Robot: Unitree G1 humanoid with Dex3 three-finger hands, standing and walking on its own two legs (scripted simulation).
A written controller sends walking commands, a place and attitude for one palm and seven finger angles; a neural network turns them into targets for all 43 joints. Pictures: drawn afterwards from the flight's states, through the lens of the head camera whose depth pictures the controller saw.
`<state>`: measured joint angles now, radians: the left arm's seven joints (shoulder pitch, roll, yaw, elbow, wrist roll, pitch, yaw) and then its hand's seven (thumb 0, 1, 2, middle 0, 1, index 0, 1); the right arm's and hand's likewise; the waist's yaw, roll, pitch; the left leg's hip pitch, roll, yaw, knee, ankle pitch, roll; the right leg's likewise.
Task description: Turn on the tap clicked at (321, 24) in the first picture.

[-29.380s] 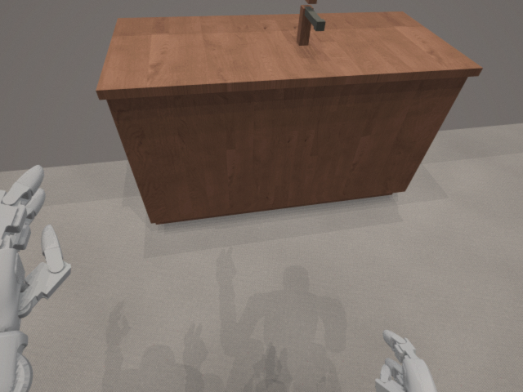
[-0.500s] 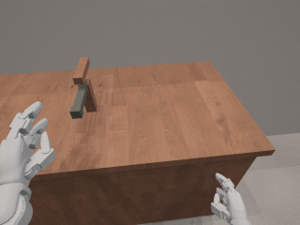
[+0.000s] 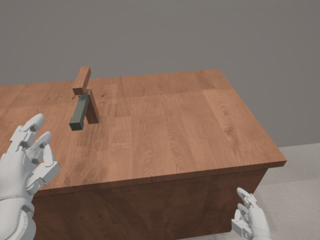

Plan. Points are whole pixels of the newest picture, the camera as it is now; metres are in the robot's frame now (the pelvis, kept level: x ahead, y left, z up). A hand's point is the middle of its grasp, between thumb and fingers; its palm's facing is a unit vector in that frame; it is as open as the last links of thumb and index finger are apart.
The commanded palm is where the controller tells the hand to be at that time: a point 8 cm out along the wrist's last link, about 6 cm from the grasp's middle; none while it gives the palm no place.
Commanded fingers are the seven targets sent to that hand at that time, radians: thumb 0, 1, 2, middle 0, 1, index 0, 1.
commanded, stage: turn the palm inward beside the body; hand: left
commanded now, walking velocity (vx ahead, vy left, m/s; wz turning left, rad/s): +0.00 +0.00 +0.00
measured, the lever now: (76, 123) +0.35 +0.29 +0.12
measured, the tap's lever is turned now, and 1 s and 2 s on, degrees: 0 0 0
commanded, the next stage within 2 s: reach beside the lever's end, fingers flat in 0.12 s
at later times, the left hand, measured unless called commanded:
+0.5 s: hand (60, 157) +0.21 +0.24 +0.17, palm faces +0.45 -0.88 -0.13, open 7.4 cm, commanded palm +0.16 +0.28 +0.18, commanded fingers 0.00 0.90 0.90 -0.20 -0.30 -0.20 -0.30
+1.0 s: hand (62, 149) +0.24 +0.25 +0.16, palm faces +0.47 -0.88 -0.11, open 7.5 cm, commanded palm +0.20 +0.30 +0.16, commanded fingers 0.00 0.90 0.90 -0.18 -0.25 -0.18 -0.25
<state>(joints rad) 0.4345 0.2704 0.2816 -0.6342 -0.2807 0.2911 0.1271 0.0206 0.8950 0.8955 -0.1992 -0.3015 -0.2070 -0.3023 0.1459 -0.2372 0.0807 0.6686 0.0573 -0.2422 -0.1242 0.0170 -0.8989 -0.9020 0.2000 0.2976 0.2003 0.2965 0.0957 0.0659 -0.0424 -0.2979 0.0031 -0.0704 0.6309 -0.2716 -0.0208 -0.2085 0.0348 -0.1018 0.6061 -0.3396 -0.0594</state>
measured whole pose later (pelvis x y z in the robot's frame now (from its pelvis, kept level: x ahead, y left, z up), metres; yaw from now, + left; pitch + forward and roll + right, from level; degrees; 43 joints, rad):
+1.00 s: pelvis +0.01 +0.00 +0.00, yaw +0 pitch -2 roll +0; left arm 0.25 0.28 0.32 -0.34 -0.26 0.21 0.12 0.02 0.89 0.90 -0.19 -0.27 -0.20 -0.28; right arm 0.15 -0.23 0.07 0.69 0.05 -0.23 -0.14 0.02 -0.90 -0.90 0.20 0.30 0.20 0.30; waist 0.08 0.06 -0.03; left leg -0.29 0.01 -0.06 0.59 -0.26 -0.03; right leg -0.21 0.04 -0.09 0.57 -0.33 -0.07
